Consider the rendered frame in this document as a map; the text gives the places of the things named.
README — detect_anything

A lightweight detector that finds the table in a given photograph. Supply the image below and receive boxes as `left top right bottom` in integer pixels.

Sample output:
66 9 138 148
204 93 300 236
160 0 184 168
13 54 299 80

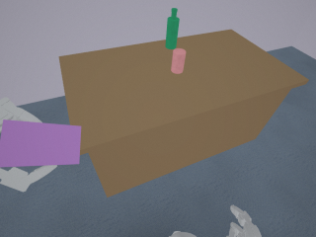
58 29 309 198

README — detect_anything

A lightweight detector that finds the left robot hand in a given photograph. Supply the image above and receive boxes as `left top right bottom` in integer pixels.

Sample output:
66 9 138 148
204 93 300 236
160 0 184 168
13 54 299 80
0 97 57 192

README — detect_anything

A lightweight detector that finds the sponge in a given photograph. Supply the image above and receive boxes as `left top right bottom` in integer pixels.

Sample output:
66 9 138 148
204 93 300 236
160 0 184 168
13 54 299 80
0 119 82 168

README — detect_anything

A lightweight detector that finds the right robot hand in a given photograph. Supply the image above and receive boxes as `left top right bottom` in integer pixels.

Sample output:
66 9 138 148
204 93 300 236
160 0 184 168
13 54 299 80
226 204 262 237

